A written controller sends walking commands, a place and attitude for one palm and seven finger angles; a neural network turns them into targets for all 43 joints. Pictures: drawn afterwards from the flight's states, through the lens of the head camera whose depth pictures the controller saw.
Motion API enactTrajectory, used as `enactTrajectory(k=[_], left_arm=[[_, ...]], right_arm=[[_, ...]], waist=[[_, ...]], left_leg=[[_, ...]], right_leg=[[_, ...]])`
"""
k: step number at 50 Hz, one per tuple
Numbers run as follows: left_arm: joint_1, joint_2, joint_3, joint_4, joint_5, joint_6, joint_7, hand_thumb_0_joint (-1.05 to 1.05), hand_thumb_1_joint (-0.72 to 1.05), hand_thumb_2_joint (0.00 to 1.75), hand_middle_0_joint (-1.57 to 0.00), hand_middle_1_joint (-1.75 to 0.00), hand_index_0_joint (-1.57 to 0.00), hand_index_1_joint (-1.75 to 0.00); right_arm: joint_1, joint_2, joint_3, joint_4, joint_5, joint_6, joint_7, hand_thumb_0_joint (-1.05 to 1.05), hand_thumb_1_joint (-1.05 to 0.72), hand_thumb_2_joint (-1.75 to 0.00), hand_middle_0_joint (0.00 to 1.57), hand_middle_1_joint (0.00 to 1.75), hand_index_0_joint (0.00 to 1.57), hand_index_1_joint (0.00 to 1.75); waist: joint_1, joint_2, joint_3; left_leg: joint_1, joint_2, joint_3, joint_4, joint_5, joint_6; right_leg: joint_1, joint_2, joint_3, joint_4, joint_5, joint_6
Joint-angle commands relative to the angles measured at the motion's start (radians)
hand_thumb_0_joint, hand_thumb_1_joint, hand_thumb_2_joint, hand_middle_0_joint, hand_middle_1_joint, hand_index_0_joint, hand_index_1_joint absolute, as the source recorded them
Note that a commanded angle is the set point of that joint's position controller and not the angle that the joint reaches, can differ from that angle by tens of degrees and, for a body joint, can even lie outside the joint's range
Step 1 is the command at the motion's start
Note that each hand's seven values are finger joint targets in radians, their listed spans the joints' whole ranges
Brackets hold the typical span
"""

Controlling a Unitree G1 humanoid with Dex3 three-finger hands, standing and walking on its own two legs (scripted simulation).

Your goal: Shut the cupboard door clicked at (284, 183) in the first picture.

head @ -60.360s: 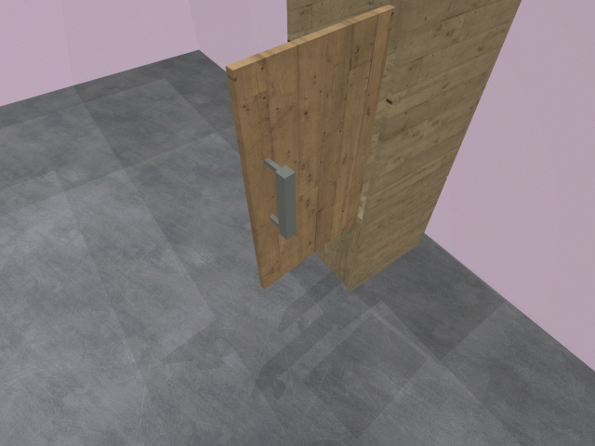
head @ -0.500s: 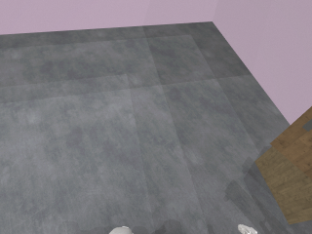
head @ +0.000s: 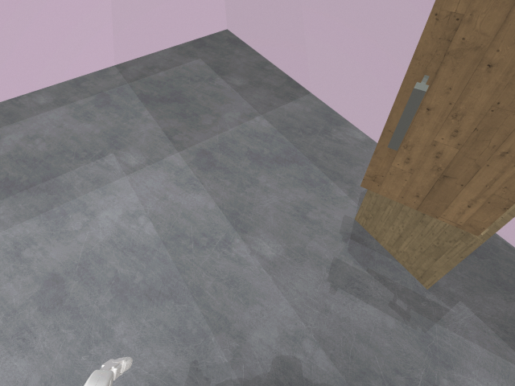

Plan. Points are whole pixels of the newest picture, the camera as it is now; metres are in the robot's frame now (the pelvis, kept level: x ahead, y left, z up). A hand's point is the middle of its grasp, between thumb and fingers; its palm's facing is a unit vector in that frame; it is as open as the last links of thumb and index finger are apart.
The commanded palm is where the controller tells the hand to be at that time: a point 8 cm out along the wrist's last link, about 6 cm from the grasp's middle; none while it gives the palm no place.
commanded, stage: turn to face it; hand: left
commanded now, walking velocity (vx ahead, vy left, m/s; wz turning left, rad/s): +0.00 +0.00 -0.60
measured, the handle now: (408, 113) +0.69 -0.32 +0.00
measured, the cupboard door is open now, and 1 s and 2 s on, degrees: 24 24 24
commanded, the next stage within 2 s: take the last steps up to it in 0.80 s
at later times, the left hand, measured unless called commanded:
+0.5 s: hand (141, 384) +0.14 +0.22 -0.17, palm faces -0.23 -0.96 -0.18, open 7.4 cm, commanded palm none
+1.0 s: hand (199, 346) +0.20 +0.12 -0.14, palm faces -0.47 -0.85 -0.23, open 7.3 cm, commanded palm none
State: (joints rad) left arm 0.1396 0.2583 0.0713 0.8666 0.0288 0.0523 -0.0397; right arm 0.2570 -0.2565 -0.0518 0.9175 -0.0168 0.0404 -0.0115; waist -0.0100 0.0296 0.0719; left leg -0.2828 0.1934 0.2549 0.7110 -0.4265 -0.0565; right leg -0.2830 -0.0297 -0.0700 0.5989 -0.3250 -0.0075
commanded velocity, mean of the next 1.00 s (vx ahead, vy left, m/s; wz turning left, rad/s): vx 0.04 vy -0.02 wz -0.42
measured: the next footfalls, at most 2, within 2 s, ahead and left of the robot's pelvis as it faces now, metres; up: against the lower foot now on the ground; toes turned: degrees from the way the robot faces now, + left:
left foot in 0.40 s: +0.10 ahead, +0.12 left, +0.00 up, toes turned -10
right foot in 0.90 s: -0.02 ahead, -0.09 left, +0.00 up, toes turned -30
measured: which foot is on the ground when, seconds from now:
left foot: up 0.00-0.38, down 0.40-0.90, up 0.92-1.00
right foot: down 0.00-0.40, up 0.42-0.88, down 0.90-1.00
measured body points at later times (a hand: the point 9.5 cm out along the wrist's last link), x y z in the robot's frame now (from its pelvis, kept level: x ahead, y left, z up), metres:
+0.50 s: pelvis +0.03 +0.04 +0.01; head +0.08 +0.07 +0.46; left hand +0.16 +0.27 -0.15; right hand +0.06 -0.24 -0.10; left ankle +0.06 +0.13 -0.72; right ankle -0.04 -0.09 -0.67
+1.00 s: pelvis +0.02 +0.01 +0.01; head +0.03 -0.02 +0.46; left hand +0.23 +0.17 -0.12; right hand -0.11 -0.22 -0.15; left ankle +0.05 +0.13 -0.67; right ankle -0.06 -0.07 -0.72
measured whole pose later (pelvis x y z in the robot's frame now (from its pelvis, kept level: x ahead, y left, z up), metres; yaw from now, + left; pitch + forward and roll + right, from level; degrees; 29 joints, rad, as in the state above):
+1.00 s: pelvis +0.02 +0.01 +0.01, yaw -27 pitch +1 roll +0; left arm 0.15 0.16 0.03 0.93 0.03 0.03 -0.01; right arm 0.30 -0.25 -0.06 1.02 -0.02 0.07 -0.02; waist -0.04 0.07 0.03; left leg -0.42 0.09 0.10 0.98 -0.50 -0.05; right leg -0.20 0.00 -0.05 0.52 -0.33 -0.02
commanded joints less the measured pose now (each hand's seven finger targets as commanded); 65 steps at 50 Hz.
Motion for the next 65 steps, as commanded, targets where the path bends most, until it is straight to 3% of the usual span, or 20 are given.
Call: enactTrajectory(k=[1,6,14,18,19,21,27,37,42,43,45,46,48,52,58,61,62,63,64,65], left_arm=[[0.176,0.256,0.052,-0.015,-0.014,-0.029,0.045,0.0,0.9,0.9,-0.2,-0.3,-0.2,-0.3],[0.034,0.158,0.026,-0.052,-0.016,-0.042,0.051,0.0,0.9,0.9,-0.2,-0.3,-0.2,-0.3],[0.069,0.189,0.041,-0.043,-0.003,-0.033,0.046,0.0,0.9,0.9,-0.2,-0.3,-0.2,-0.3],[0.004,0.178,0.042,-0.049,-0.01,-0.022,0.045,0.0,0.9,0.9,-0.2,-0.3,-0.2,-0.3],[0.002,0.143,0.034,-0.059,-0.019,-0.017,0.044,0.0,0.9,0.9,-0.2,-0.3,-0.2,-0.3],[0.027,0.082,0.02,-0.082,-0.023,-0.011,0.034,0.0,0.9,0.9,-0.2,-0.3,-0.2,-0.3],[0.059,0.086,0.038,-0.024,-0.006,0.008,0.005,0.0,0.9,0.9,-0.2,-0.3,-0.2,-0.3],[-0.036,0.029,0.006,-0.028,-0.008,0.005,0.014,0.0,0.9,0.9,-0.2,-0.3,-0.2,-0.3],[0.036,0.033,0.003,0.003,-0.01,-0.01,0.025,0.0,0.9,0.9,-0.2,-0.3,-0.2,-0.3],[0.102,0.061,0.01,0.019,-0.008,-0.017,0.029,0.0,0.9,0.9,-0.2,-0.3,-0.2,-0.3],[0.173,0.209,0.032,0.051,0.0,-0.036,0.05,0.0,0.9,0.9,-0.2,-0.3,-0.2,-0.3],[0.17,0.205,0.022,0.048,-0.009,-0.035,0.053,0.0,0.9,0.9,-0.2,-0.3,-0.2,-0.3],[0.1,0.155,0.028,0.038,-0.004,-0.035,0.059,0.0,0.9,0.9,-0.2,-0.3,-0.2,-0.3],[0.059,0.088,0.009,0.039,-0.01,-0.063,0.052,0.0,0.9,0.9,-0.2,-0.3,-0.2,-0.3],[0.115,0.117,0.023,0.072,0.003,-0.073,0.04,0.0,0.9,0.9,-0.2,-0.3,-0.2,-0.3],[0.083,0.114,0.024,0.08,-0.006,-0.068,0.031,0.0,0.9,0.9,-0.2,-0.3,-0.2,-0.3],[0.083,0.082,0.019,0.084,-0.013,-0.065,0.027,0.0,0.9,0.9,-0.2,-0.3,-0.2,-0.3],[0.103,0.012,0.005,0.066,-0.021,-0.063,0.016,0.0,0.9,0.9,-0.2,-0.3,-0.2,-0.3],[0.066,0.013,-0.005,0.024,-0.013,-0.062,0.011,0.0,0.9,0.9,-0.2,-0.3,-0.2,-0.3],[0.017,0.059,0.008,0.017,0.002,-0.056,0.007,0.0,0.9,0.9,-0.2,-0.3,-0.2,-0.3]], right_arm=[[-0.104,-0.088,-0.018,-0.139,0.006,-0.002,-0.012,0.0,-0.9,-0.9,0.2,0.3,0.2,0.3],[-0.064,-0.097,-0.021,-0.091,-0.001,-0.003,-0.004,0.0,-0.9,-0.9,0.2,0.3,0.2,0.3],[-0.119,-0.077,-0.017,-0.124,0.007,-0.012,-0.008,0.0,-0.9,-0.9,0.2,0.3,0.2,0.3],[-0.01,-0.08,-0.019,-0.095,0.013,-0.028,-0.018,0.0,-0.9,-0.9,0.2,0.3,0.2,0.3],[0.029,-0.118,-0.023,-0.084,0.011,-0.039,-0.022,0.0,-0.9,-0.9,0.2,0.3,0.2,0.3],[0.059,-0.256,-0.043,-0.099,-0.009,-0.041,-0.028,0.0,-0.9,-0.9,0.2,0.3,0.2,0.3],[-0.063,-0.139,-0.004,-0.124,-0.012,-0.048,-0.039,0.0,-0.9,-0.9,0.2,0.3,0.2,0.3],[0.082,-0.145,-0.028,-0.019,-0.013,-0.044,-0.028,0.0,-0.9,-0.9,0.2,0.3,0.2,0.3],[0.063,-0.153,-0.036,0.01,-0.007,-0.036,-0.019,0.0,-0.9,-0.9,0.2,0.3,0.2,0.3],[0.042,-0.144,-0.036,0.005,-0.001,-0.035,-0.016,0.0,-0.9,-0.9,0.2,0.3,0.2,0.3],[-0.033,-0.036,-0.009,-0.047,0.007,-0.024,-0.011,0.0,-0.9,-0.9,0.2,0.3,0.2,0.3],[-0.021,-0.05,-0.008,-0.039,0.006,-0.006,-0.016,0.0,-0.9,-0.9,0.2,0.3,0.2,0.3],[-0.02,-0.047,-0.013,-0.024,-0.008,-0.006,-0.011,0.0,-0.9,-0.9,0.2,0.3,0.2,0.3],[-0.007,-0.059,-0.024,0.001,-0.015,-0.02,0.011,0.0,-0.9,-0.9,0.2,0.3,0.2,0.3],[-0.062,-0.029,-0.023,-0.033,-0.016,-0.043,0.013,0.0,-0.9,-0.9,0.2,0.3,0.2,0.3],[0.059,-0.036,-0.018,0.005,-0.015,-0.069,-0.001,0.0,-0.9,-0.9,0.2,0.3,0.2,0.3],[0.144,-0.069,-0.024,0.037,-0.017,-0.08,-0.008,0.0,-0.9,-0.9,0.2,0.3,0.2,0.3],[0.258,-0.178,-0.045,0.068,-0.032,-0.091,-0.018,0.0,-0.9,-0.9,0.2,0.3,0.2,0.3],[0.329,-0.246,-0.053,0.074,-0.036,-0.088,-0.03,0.0,-0.9,-0.9,0.2,0.3,0.2,0.3],[0.292,-0.237,-0.046,0.064,-0.03,-0.079,-0.033,0.0,-0.9,-0.9,0.2,0.3,0.2,0.3]], waist=[[0.08,-0.229,-0.111],[0.004,-0.204,-0.121],[0.031,-0.175,-0.107],[-0.027,-0.185,-0.126],[-0.04,-0.093,-0.156],[-0.043,0.26,-0.157],[0.02,0.135,-0.078],[-0.046,0.169,-0.126],[-0.001,0.141,-0.143],[0.035,0.081,-0.162],[0.074,-0.302,-0.117],[0.067,-0.226,-0.119],[0.035,-0.322,-0.046],[-0.005,-0.201,-0.025],[0.018,-0.164,-0.016],[-0.041,-0.136,-0.051],[-0.076,-0.044,-0.087],[-0.115,0.236,-0.135],[-0.136,0.311,-0.126],[-0.122,0.146,-0.054]], left_leg=[[-0.362,-0.075,-0.241,0.491,-0.165,-0.013],[-0.301,-0.084,-0.244,0.425,0.044,-0.045],[-0.196,-0.143,-0.227,0.128,0.005,-0.041],[0.049,-0.172,-0.224,-0.198,0.168,-0.023],[0.186,-0.108,-0.266,-0.329,0.244,-0.008],[0.235,0.292,-0.618,-0.419,0.463,0.181],[0.132,0.117,-0.31,-0.402,0.515,0.163],[0.245,0.147,-0.224,-0.335,0.707,0.199],[0.133,0.137,-0.198,-0.25,0.596,0.151],[0.079,0.101,-0.161,-0.179,0.491,0.105],[-0.255,-0.123,-0.09,0.178,-0.212,0.002],[-0.254,-0.109,-0.198,0.31,-0.205,0.01],[-0.395,-0.103,-0.216,0.412,-0.112,0.003],[-0.301,-0.087,-0.195,0.38,0.054,-0.014],[-0.229,-0.102,-0.17,0.072,0.015,-0.004],[0.025,-0.145,-0.119,-0.185,0.149,0.005],[0.221,-0.123,-0.164,-0.291,0.198,0.012],[0.387,0.117,-0.499,-0.404,0.065,0.079],[0.416,0.327,-0.774,-0.498,0.006,0.171],[0.31,0.355,-0.745,-0.52,-0.036,0.214]], right_leg=[[0.225,-0.352,0.422,-0.274,0.567,-0.213],[0.175,-0.185,0.26,-0.224,0.612,-0.154],[0.125,-0.187,0.399,-0.219,0.481,-0.191],[0.004,-0.127,0.42,-0.127,0.427,-0.117],[-0.076,-0.057,0.361,-0.05,0.326,-0.064],[-0.274,0.091,0.125,0.37,-0.314,0.029],[-0.271,0.01,0.103,0.607,-0.092,0.066],[-0.163,0.001,0.014,0.259,-0.133,0.057],[0.079,0.024,-0.01,-0.08,0.056,0.017],[0.185,-0.009,0.031,-0.215,0.19,0.005],[0.278,-0.357,0.423,-0.287,0.643,-0.16],[0.207,-0.367,0.393,-0.309,0.494,-0.223],[0.246,-0.27,0.361,-0.355,0.279,-0.198],[0.146,-0.179,0.201,-0.37,0.152,-0.176],[0.154,-0.198,0.277,-0.375,0.032,-0.223],[0.072,-0.138,0.242,-0.252,0.055,-0.176],[-0.044,-0.083,0.201,-0.101,0.048,-0.135],[-0.237,0.038,0.096,0.171,-0.066,-0.065],[-0.399,0.076,0.062,0.429,-0.255,-0.034],[-0.424,0.005,0.138,0.545,-0.214,-0.041]])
